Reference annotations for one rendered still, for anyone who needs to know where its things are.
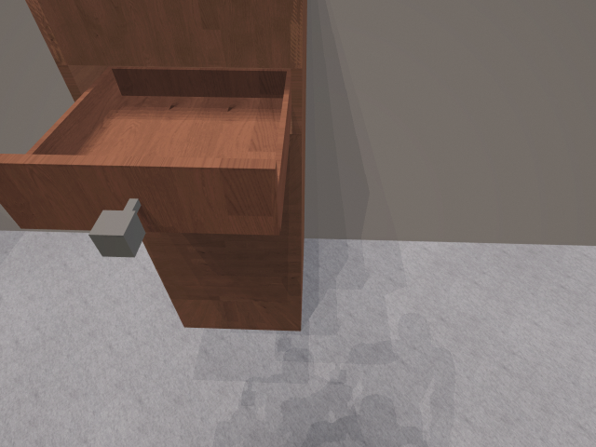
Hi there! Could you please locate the handle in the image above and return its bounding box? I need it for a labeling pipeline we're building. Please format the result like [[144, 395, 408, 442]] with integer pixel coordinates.
[[88, 198, 145, 257]]

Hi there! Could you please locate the cabinet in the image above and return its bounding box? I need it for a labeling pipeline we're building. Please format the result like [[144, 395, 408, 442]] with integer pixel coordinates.
[[25, 0, 307, 332]]

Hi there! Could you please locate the drawer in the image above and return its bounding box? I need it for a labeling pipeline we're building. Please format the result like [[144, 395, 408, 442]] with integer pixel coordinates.
[[0, 67, 291, 236]]

